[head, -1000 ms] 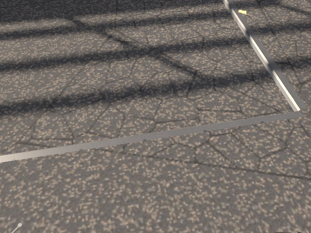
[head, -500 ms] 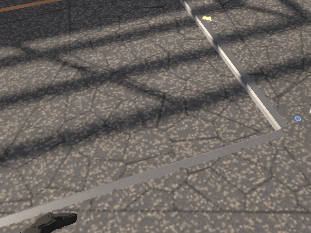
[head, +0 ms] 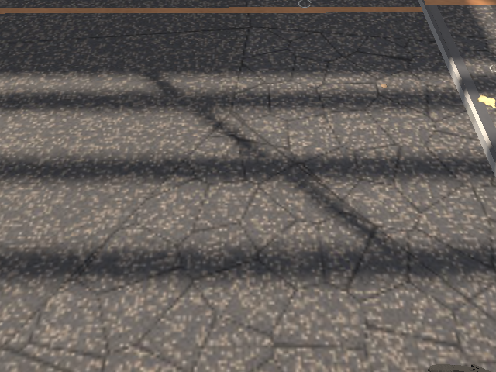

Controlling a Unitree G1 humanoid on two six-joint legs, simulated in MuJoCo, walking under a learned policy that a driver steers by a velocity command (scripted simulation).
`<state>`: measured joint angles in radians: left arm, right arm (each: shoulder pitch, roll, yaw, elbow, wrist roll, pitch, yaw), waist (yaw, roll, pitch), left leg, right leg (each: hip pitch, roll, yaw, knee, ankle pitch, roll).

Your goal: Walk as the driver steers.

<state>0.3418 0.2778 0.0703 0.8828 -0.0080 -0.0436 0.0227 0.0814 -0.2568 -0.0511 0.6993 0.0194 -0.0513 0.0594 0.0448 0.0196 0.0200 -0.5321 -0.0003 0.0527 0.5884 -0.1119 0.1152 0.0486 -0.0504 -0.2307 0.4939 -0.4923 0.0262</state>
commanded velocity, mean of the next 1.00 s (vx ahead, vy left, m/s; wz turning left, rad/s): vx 0.18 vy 0.00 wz -0.20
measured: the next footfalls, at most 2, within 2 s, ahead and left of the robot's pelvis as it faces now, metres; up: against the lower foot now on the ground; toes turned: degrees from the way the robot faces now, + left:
right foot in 0.44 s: +0.39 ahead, -0.09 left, +0.00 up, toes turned +3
left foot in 0.86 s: +0.37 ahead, +0.13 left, +0.00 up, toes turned -16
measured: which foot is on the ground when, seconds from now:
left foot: down 0.00-0.46, up 0.48-0.84, down 0.86-1.00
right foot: up 0.00-0.42, down 0.44-0.86, up 0.88-1.00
